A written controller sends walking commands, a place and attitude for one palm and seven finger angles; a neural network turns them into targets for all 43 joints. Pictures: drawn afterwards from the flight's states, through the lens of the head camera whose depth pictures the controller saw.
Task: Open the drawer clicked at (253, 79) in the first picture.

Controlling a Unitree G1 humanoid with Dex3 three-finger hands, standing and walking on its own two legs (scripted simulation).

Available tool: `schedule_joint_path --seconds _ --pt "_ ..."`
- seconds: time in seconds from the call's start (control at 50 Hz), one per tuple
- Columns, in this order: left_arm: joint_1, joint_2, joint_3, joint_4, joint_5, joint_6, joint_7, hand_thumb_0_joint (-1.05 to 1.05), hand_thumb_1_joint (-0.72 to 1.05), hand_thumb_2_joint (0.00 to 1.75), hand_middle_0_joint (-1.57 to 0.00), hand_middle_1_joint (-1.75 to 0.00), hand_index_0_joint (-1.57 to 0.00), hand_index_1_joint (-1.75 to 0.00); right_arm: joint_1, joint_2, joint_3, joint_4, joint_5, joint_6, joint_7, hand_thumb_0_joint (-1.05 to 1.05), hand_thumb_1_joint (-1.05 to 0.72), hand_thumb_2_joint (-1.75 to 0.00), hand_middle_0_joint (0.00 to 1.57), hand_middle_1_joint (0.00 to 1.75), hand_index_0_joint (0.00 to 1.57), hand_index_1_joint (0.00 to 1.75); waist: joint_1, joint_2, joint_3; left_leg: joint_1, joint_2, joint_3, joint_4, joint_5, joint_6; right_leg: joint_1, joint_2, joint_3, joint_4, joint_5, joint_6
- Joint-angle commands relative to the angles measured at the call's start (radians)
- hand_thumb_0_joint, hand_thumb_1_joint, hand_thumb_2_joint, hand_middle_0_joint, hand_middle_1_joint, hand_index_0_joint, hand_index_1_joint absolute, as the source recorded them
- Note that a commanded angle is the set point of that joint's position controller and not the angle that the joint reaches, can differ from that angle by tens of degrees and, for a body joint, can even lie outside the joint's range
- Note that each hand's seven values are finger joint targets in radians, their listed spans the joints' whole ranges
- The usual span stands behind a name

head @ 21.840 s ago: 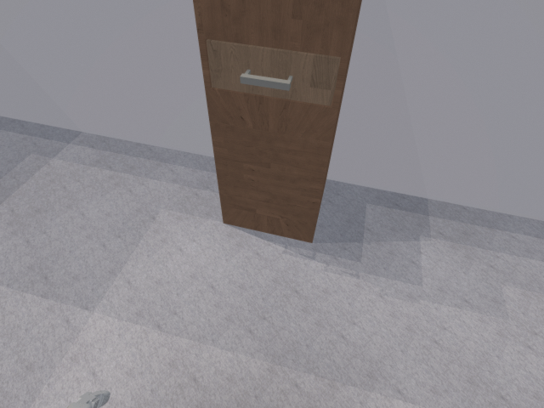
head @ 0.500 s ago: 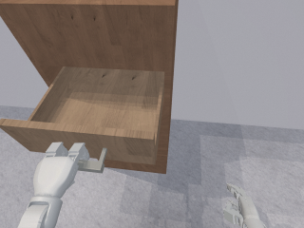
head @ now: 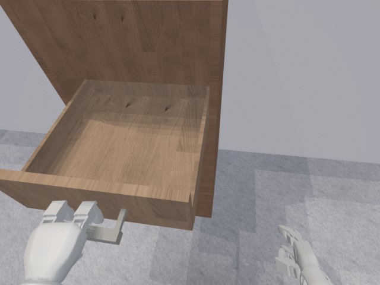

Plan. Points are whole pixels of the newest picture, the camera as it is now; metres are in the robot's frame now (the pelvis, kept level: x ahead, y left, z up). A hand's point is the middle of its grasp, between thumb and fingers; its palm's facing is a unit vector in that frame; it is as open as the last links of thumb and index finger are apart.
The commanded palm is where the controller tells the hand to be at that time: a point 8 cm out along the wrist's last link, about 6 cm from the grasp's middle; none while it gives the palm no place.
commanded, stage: pull the drawer open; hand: left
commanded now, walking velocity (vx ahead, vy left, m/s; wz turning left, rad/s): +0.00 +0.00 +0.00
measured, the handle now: (86, 220) +0.22 +0.22 +0.05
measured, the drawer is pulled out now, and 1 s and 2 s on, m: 0.29 0.29 0.29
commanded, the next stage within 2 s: open the thumb to release the handle in 0.32 s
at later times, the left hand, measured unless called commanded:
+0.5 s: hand (70, 256) +0.16 +0.24 +0.03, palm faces +0.02 -0.02 -1.00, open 5.5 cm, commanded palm +0.14 +0.26 +0.07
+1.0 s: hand (72, 252) +0.17 +0.24 +0.03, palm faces +0.00 -0.05 -1.00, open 12.9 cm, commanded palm +0.13 +0.24 +0.08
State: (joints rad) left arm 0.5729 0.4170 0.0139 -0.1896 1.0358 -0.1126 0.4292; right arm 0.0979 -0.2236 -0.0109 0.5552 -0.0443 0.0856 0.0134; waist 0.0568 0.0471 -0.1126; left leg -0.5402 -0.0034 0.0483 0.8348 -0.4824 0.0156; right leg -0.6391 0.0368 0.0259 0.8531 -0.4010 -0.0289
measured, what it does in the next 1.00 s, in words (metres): stands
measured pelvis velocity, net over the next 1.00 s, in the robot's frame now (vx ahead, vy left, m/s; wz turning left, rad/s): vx -0.03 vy -0.02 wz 0.03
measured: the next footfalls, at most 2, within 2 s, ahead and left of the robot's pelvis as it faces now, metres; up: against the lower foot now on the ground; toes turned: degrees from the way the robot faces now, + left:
none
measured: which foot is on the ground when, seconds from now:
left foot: down 0.00-1.00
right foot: down 0.00-1.00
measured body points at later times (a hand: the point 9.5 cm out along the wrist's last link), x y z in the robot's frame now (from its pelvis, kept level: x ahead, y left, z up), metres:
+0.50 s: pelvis -0.01 +0.00 -0.01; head +0.05 -0.03 +0.44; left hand +0.16 +0.24 +0.08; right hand +0.20 -0.24 -0.11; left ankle -0.04 +0.11 -0.70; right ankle +0.01 -0.10 -0.70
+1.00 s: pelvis -0.03 -0.02 +0.01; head +0.01 -0.05 +0.45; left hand +0.16 +0.24 +0.08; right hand +0.20 -0.24 -0.09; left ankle -0.04 +0.11 -0.70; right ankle +0.01 -0.10 -0.70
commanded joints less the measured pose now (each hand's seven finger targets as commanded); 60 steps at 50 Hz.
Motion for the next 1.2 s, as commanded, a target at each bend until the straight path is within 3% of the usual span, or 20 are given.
schedule_joint_path --seconds 0.0,0.16,0.38,0.4,0.42,0.44,0.48,0.54,0.58,0.64,0.68,0.74,0.8,0.84,0.94,0.98,1.0,1.06,1.12,1.18 --pt "0.151 0.149 0.179 -0.189 -0.030 0.034 0.058 0.00 0.90 0.90 -0.40 -1.35 -0.40 -1.35 -0.101 -0.117 -0.041 -0.163 0.005 -0.042 -0.002 0.00 -0.90 -0.90 0.20 0.30 0.20 0.30 0.045 -0.029 -0.174 0.064 -0.023 -0.046 -0.072 0.440 -0.007 0.179 0.001 0.027 -0.099 0.374 -0.014" --pt "0.222 0.184 0.228 -0.211 -0.040 0.030 0.079 0.00 0.90 0.90 -0.40 -1.35 -0.40 -1.35 -0.103 -0.123 -0.039 -0.190 0.001 -0.035 -0.005 0.00 -0.90 -0.90 0.20 0.30 0.20 0.30 0.061 -0.017 -0.165 0.035 -0.029 -0.040 -0.067 0.343 -0.006 0.163 -0.003 0.049 -0.105 0.291 -0.019" --pt "0.319 0.171 0.228 -0.237 -0.059 0.041 0.097 0.00 0.90 0.90 -0.40 -1.35 -0.40 -1.35 -0.108 -0.131 -0.044 -0.193 0.006 -0.023 0.003 0.00 -0.90 -0.90 0.20 0.30 0.20 0.30 0.061 -0.018 -0.179 0.017 -0.023 -0.041 -0.052 0.399 -0.007 0.172 -0.006 0.060 -0.082 0.367 -0.017" --pt "-0.109 0.244 0.257 -0.205 -0.024 0.025 0.103 0.00 0.90 0.90 -0.40 -1.35 -0.40 -1.35 -0.110 -0.142 -0.044 -0.142 -0.003 -0.012 -0.015 0.00 -0.90 -0.90 0.20 0.30 0.20 0.30 -0.030 -0.060 -0.115 -0.006 -0.039 -0.060 -0.026 0.300 -0.004 0.059 0.000 0.067 -0.083 0.297 -0.018" --pt "-0.093 0.250 0.292 -0.166 -0.010 0.010 0.113 0.00 0.83 0.87 -0.40 -1.34 -0.40 -1.34 -0.101 -0.126 -0.050 -0.160 -0.014 -0.018 -0.031 0.00 -0.90 -0.90 0.20 0.30 0.20 0.30 0.020 -0.013 -0.150 -0.004 -0.040 -0.054 -0.038 0.255 0.003 0.100 -0.005 0.040 -0.084 0.244 -0.016" --pt "-0.101 0.247 0.282 -0.143 -0.006 0.005 0.120 0.00 0.76 0.84 -0.39 -1.34 -0.39 -1.34 -0.099 -0.127 -0.046 -0.158 -0.015 -0.024 -0.036 0.00 -0.90 -0.90 0.20 0.30 0.20 0.30 0.002 -0.032 -0.114 -0.004 -0.042 -0.059 -0.035 0.235 0.002 0.059 0.000 0.047 -0.093 0.206 -0.021" --pt "-0.043 0.209 0.267 -0.085 -0.020 0.008 0.119 0.00 0.62 0.78 -0.38 -1.32 -0.38 -1.32 -0.083 -0.121 -0.058 -0.151 -0.002 -0.035 -0.037 0.00 -0.90 -0.90 0.20 0.30 0.20 0.30 0.016 -0.027 -0.163 0.015 -0.043 -0.049 -0.034 0.239 0.003 0.083 0.000 0.037 -0.097 0.214 -0.020" --pt "-0.113 0.244 0.284 -0.089 -0.034 0.024 0.119 0.00 0.41 0.69 -0.36 -1.30 -0.36 -1.30 -0.084 -0.125 -0.062 -0.136 0.001 -0.031 -0.049 0.00 -0.90 -0.90 0.20 0.30 0.20 0.30 0.018 -0.033 -0.241 0.030 -0.046 -0.051 -0.039 0.278 0.001 0.144 -0.002 0.039 -0.093 0.284 -0.016" --pt "-0.151 0.220 0.240 -0.069 -0.028 0.043 0.106 0.00 0.27 0.63 -0.35 -1.28 -0.35 -1.28 -0.093 -0.120 -0.059 -0.127 0.007 -0.026 -0.056 0.00 -0.90 -0.90 0.20 0.30 0.20 0.30 0.013 -0.041 -0.224 0.029 -0.046 -0.048 -0.048 0.271 0.001 0.151 -0.005 0.035 -0.104 0.289 -0.013" --pt "-0.156 0.263 0.264 -0.046 -0.030 0.063 0.085 0.00 0.06 0.54 -0.34 -1.26 -0.34 -1.26 -0.113 -0.118 -0.048 -0.124 0.012 -0.019 -0.068 0.00 -0.90 -0.90 0.20 0.30 0.20 0.30 0.028 -0.069 -0.212 0.020 -0.048 -0.047 -0.072 0.267 0.003 0.206 -0.008 0.051 -0.130 0.307 -0.012" --pt "-0.165 0.247 0.238 -0.030 -0.034 0.075 0.061 0.00 -0.08 0.48 -0.33 -1.24 -0.33 -1.24 -0.125 -0.108 -0.041 -0.125 0.019 -0.017 -0.076 0.00 -0.90 -0.90 0.20 0.30 0.20 0.30 0.030 -0.094 -0.175 0.009 -0.050 -0.040 -0.088 0.236 0.007 0.228 -0.016 0.053 -0.155 0.289 -0.004" --pt "-0.235 0.288 0.259 -0.001 -0.041 0.068 0.034 0.00 -0.29 0.39 -0.32 -1.22 -0.32 -1.22 -0.135 -0.109 -0.032 -0.115 0.022 -0.016 -0.091 0.00 -0.90 -0.90 0.20 0.30 0.20 0.30 0.025 -0.083 -0.135 0.009 -0.049 -0.039 -0.108 0.200 0.009 0.233 -0.018 0.071 -0.194 0.221 -0.001" --pt "-0.219 0.251 0.226 0.011 -0.043 0.046 0.013 0.00 -0.50 0.30 -0.30 -1.20 -0.30 -1.20 -0.140 -0.099 -0.028 -0.115 0.023 -0.027 -0.092 0.00 -0.90 -0.90 0.20 0.30 0.20 0.30 0.034 -0.047 -0.115 0.018 -0.053 -0.036 -0.120 0.190 0.009 0.240 -0.023 0.074 -0.214 0.194 0.000" --pt "-0.245 0.265 0.238 0.023 -0.046 0.032 0.007 0.00 -0.50 0.30 -0.30 -1.20 -0.30 -1.20 -0.134 -0.102 -0.029 -0.107 0.022 -0.029 -0.092 0.00 -0.90 -0.90 0.20 0.30 0.20 0.30 0.025 -0.044 -0.115 0.024 -0.051 -0.035 -0.126 0.182 0.007 0.238 -0.023 0.075 -0.227 0.164 0.000" --pt "-0.212 0.274 0.261 0.024 -0.048 -0.007 0.006 0.00 -0.50 0.30 -0.30 -1.20 -0.30 -1.20 -0.137 -0.101 -0.036 -0.106 0.017 -0.046 -0.089 0.00 -0.90 -0.90 0.20 0.30 0.20 0.30 0.043 -0.036 -0.135 0.018 -0.055 -0.037 -0.132 0.188 0.004 0.258 -0.026 0.084 -0.227 0.162 -0.004" --pt "-0.188 0.243 0.242 0.016 -0.048 -0.016 0.009 0.00 -0.50 0.30 -0.30 -1.20 -0.30 -1.20 -0.138 -0.099 -0.039 -0.111 0.018 -0.050 -0.083 0.00 -0.90 -0.90 0.20 0.30 0.20 0.30 0.045 -0.029 -0.118 0.016 -0.056 -0.035 -0.132 0.184 0.003 0.238 -0.025 0.076 -0.224 0.155 -0.006" --pt "-0.157 0.111 0.111 -0.099 -0.066 -0.022 0.004 0.00 -0.50 0.30 -0.30 -1.20 -0.30 -1.20 -0.142 -0.096 -0.041 -0.137 0.010 -0.062 -0.066 0.00 -0.90 -0.90 0.20 0.30 0.20 0.30 0.038 0.002 -0.159 0.051 -0.057 -0.035 -0.133 0.207 0.004 0.240 -0.030 0.062 -0.217 0.173 -0.006" --pt "-0.192 0.185 0.168 -0.069 -0.046 -0.019 0.021 0.00 -0.50 0.30 -0.30 -1.20 -0.30 -1.20 -0.131 -0.109 -0.046 -0.123 0.005 -0.063 -0.061 0.00 -0.90 -0.90 0.20 0.30 0.20 0.30 0.024 -0.039 -0.132 0.035 -0.051 -0.039 -0.127 0.197 0.003 0.200 -0.022 0.051 -0.212 0.141 -0.006" --pt "-0.256 0.170 0.138 -0.027 -0.001 -0.004 0.030 0.00 -0.50 0.30 -0.30 -1.20 -0.30 -1.20 -0.131 -0.107 -0.046 -0.118 0.001 -0.058 -0.057 0.00 -0.90 -0.90 0.20 0.30 0.20 0.30 0.014 -0.080 -0.107 0.013 -0.052 -0.037 -0.122 0.154 0.005 0.161 -0.025 0.050 -0.218 0.073 -0.006" --pt "-0.316 0.180 0.124 -0.029 0.007 0.009 0.025 0.00 -0.50 0.30 -0.30 -1.20 -0.30 -1.20 -0.129 -0.109 -0.049 -0.114 0.004 -0.059 -0.062 0.00 -0.90 -0.90 0.20 0.30 0.20 0.30 0.013 -0.045 -0.131 0.040 -0.050 -0.034 -0.124 0.146 0.009 0.162 -0.025 0.051 -0.221 0.059 -0.009"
